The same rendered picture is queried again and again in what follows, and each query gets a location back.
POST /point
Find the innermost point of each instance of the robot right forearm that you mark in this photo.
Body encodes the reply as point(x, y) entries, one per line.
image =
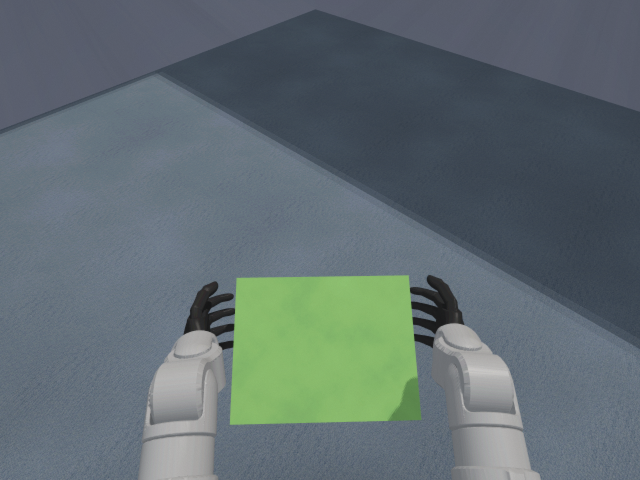
point(482, 407)

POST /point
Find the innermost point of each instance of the robot left hand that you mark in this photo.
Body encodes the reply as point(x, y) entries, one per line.
point(199, 319)

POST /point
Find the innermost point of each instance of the robot right hand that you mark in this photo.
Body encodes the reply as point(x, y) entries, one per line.
point(446, 312)

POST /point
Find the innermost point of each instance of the carton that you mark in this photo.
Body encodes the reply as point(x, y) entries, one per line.
point(323, 349)

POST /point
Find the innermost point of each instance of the robot left forearm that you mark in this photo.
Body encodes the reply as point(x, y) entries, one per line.
point(181, 411)

